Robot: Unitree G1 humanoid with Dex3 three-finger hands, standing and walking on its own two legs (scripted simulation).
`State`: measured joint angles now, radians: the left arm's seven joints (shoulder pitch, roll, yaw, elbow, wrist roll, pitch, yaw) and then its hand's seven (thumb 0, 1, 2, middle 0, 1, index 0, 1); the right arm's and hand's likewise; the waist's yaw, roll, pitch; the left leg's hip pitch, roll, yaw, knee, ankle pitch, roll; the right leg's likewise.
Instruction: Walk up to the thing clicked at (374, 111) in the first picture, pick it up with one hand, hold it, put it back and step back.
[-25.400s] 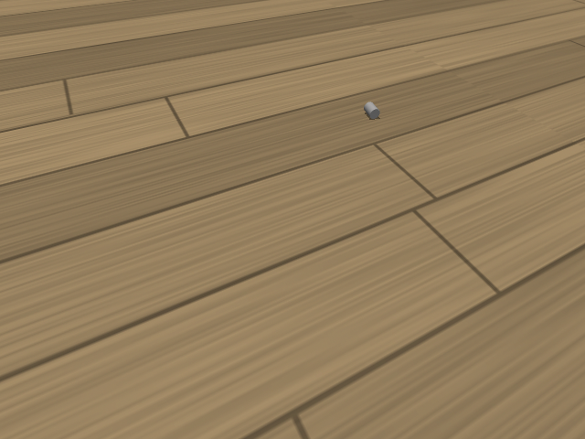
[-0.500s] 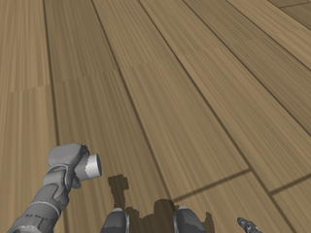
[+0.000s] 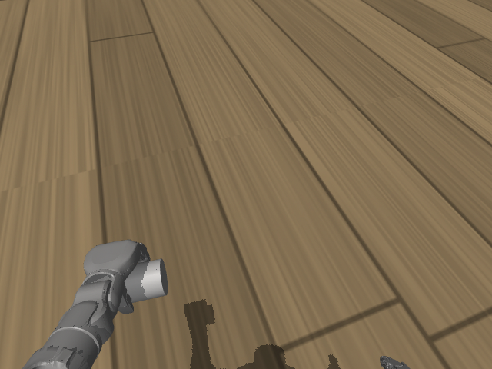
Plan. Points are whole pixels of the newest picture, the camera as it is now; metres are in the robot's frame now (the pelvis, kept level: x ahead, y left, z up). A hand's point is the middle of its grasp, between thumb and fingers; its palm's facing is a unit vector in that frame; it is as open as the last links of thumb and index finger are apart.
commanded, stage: hold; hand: left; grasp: from above
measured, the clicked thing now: (139, 281) +0.32 +0.20 -0.10
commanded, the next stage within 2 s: crouch in 1.90 s
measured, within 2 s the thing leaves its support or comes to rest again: neither
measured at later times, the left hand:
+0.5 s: hand (113, 267) +0.32 +0.22 -0.03, palm faces -0.43 -0.07 -0.90, open 9.5 cm
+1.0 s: hand (112, 269) +0.30 +0.21 -0.01, palm faces -0.42 -0.08 -0.90, open 9.5 cm
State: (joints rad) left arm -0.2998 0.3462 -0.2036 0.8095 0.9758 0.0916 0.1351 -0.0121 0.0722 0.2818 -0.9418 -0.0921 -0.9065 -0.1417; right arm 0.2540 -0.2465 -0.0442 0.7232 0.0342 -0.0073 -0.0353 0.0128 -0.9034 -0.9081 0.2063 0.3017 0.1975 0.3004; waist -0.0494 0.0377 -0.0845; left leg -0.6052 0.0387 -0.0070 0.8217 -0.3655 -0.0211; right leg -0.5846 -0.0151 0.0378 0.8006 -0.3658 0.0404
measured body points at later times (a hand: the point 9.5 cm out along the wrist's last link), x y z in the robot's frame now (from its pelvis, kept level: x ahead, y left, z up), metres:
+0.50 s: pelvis +0.01 +0.00 +0.02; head +0.02 -0.01 +0.47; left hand +0.34 +0.22 +0.02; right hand +0.13 -0.26 -0.10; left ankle +0.03 +0.13 -0.70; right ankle +0.02 -0.15 -0.70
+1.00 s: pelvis +0.01 +0.00 +0.03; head +0.01 -0.03 +0.48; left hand +0.32 +0.21 +0.04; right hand +0.15 -0.26 -0.09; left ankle +0.03 +0.13 -0.70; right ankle +0.02 -0.15 -0.70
